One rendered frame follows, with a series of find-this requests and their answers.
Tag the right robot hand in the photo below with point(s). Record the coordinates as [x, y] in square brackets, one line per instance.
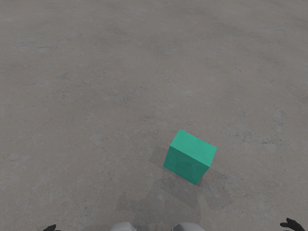
[292, 224]

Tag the carton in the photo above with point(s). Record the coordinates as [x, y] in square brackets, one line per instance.
[189, 156]

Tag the left robot thigh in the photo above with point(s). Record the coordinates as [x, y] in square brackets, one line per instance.
[123, 226]

